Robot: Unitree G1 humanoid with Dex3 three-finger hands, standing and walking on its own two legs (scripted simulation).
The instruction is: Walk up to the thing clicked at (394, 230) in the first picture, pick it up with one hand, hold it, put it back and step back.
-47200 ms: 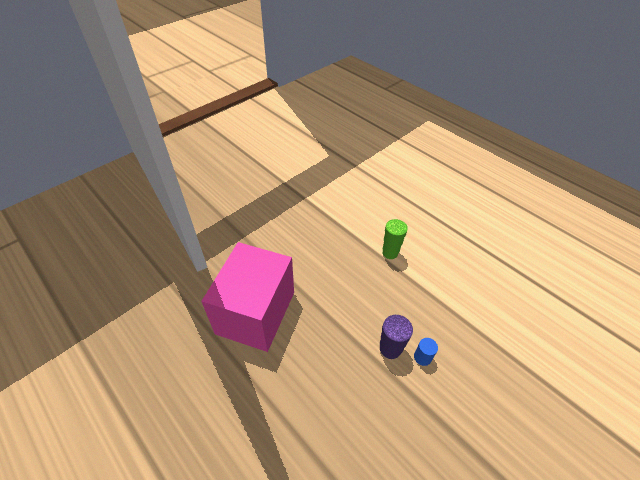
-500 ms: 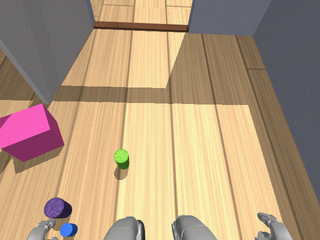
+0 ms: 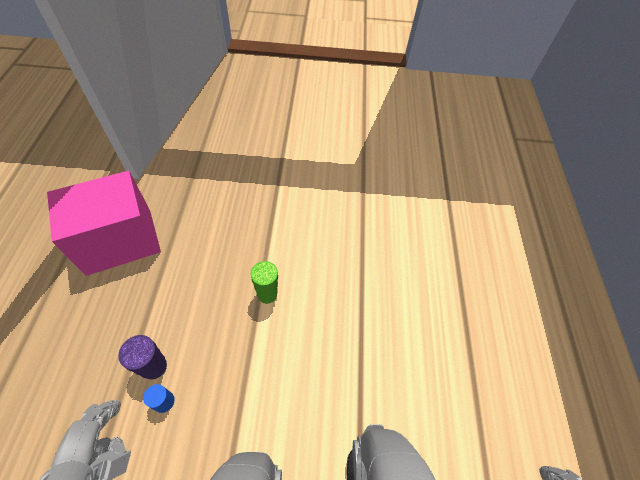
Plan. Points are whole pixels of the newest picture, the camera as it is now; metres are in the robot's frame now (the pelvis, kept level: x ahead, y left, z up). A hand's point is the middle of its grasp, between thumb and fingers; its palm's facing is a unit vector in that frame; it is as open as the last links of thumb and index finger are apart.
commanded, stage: step back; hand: left
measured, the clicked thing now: (265, 284) +0.66 +0.15 -0.67
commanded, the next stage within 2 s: none
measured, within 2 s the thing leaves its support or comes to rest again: neither
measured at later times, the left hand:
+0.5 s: hand out of the picture -0.08 +0.23 -0.13, palm faces -0.05 -0.91 -0.42, open 7.4 cm
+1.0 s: hand out of the picture -0.26 +0.22 -0.15, palm faces -0.06 -0.91 -0.40, open 7.4 cm
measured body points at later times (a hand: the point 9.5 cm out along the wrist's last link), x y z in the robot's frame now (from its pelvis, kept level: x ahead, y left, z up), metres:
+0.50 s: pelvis -0.16 -0.03 +0.01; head -0.12 -0.06 +0.45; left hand -0.07 +0.28 -0.10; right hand -0.07 -0.36 -0.12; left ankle -0.13 +0.11 -0.65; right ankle -0.14 -0.15 -0.72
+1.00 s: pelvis -0.35 -0.06 +0.00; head -0.30 -0.06 +0.44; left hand -0.26 +0.26 -0.12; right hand -0.22 -0.38 -0.11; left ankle -0.22 +0.08 -0.72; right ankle -0.40 -0.18 -0.72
